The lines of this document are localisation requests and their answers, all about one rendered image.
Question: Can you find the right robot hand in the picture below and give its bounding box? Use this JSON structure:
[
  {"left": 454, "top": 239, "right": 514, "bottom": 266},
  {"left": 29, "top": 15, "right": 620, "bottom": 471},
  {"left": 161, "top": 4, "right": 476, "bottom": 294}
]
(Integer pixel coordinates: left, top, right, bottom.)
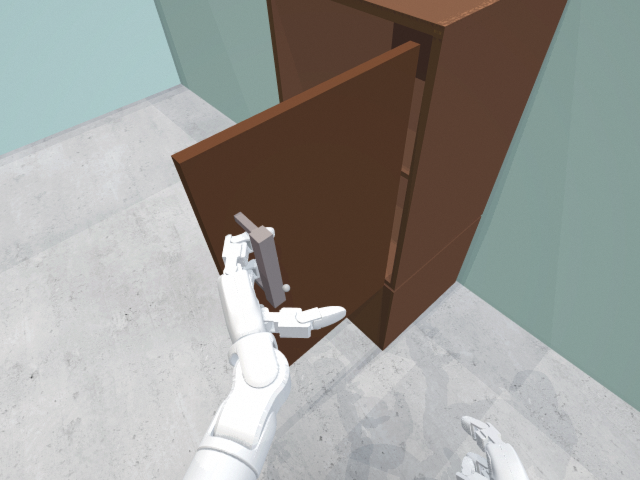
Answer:
[{"left": 456, "top": 416, "right": 529, "bottom": 480}]

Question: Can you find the cupboard door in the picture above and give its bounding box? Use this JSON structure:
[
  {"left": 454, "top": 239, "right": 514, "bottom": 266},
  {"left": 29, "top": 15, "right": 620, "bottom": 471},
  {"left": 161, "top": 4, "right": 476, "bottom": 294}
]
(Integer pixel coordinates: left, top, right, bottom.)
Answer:
[{"left": 171, "top": 41, "right": 420, "bottom": 366}]

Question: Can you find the handle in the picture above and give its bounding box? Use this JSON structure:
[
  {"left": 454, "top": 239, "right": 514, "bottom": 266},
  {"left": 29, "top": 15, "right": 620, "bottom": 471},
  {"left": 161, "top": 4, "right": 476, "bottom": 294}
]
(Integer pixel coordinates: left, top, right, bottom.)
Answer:
[{"left": 234, "top": 212, "right": 286, "bottom": 308}]

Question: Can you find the robot left forearm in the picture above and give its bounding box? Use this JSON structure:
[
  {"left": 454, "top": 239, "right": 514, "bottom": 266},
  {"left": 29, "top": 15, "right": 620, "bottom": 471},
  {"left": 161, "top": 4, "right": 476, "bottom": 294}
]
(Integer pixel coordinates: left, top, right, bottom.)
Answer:
[{"left": 183, "top": 332, "right": 291, "bottom": 480}]

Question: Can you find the left robot hand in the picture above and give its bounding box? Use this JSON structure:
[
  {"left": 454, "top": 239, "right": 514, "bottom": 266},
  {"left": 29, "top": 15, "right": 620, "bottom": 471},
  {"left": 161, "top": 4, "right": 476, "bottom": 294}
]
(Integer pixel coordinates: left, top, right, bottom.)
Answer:
[{"left": 217, "top": 227, "right": 346, "bottom": 344}]

